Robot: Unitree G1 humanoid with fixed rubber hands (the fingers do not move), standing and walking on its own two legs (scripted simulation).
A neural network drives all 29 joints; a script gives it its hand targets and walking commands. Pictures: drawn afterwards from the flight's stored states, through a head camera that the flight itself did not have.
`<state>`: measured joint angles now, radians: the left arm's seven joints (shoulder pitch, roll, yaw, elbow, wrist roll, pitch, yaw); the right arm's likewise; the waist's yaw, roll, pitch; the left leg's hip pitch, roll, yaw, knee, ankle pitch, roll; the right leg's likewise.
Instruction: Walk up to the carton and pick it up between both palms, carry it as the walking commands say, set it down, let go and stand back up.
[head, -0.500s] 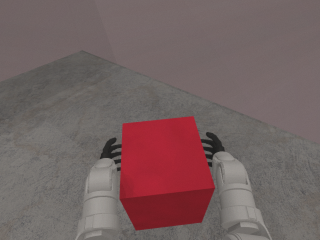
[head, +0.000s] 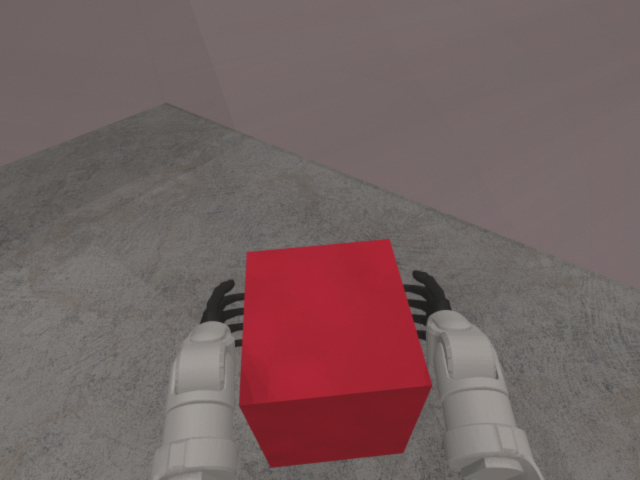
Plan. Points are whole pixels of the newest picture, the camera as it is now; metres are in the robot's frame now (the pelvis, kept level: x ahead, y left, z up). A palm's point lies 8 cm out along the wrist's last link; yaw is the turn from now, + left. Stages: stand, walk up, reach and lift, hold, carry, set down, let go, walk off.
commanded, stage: reach and lift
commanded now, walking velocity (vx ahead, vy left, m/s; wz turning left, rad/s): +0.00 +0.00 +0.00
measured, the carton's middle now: (328, 356) +0.30 +0.00 -0.02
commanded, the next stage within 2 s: hold in 0.10 s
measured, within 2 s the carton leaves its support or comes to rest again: neither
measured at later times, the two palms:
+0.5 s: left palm (212, 342) +0.28 +0.15 +0.05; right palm (439, 329) +0.28 -0.14 +0.06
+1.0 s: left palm (303, 344) +0.26 +0.03 +0.07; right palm (554, 368) +0.21 -0.25 +0.07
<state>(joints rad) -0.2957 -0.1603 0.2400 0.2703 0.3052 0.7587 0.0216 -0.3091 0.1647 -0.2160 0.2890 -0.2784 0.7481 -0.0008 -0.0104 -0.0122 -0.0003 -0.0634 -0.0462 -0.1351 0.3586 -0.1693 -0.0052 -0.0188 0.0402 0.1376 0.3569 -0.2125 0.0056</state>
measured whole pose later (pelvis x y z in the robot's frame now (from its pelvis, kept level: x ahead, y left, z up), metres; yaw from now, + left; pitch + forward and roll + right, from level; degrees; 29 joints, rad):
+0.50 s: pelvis -0.01 +0.00 +0.00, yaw +0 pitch -7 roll +0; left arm -0.29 -0.16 0.24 0.28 0.30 0.77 0.02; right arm -0.31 0.16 -0.22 0.30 -0.28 0.76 0.00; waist 0.00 -0.01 -0.02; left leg -0.09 -0.04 -0.12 0.40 -0.18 -0.01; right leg -0.05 0.04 0.13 0.40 -0.22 0.01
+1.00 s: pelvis -0.01 -0.08 -0.03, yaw -7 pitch +5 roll +0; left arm -0.05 -0.13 0.06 -0.40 0.05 1.14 0.15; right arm -0.06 0.13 -0.03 -0.41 -0.04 1.16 -0.15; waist -0.02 0.03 -0.16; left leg -0.44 0.14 0.06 0.70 -0.37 -0.07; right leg -0.43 0.06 -0.09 0.65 -0.31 -0.09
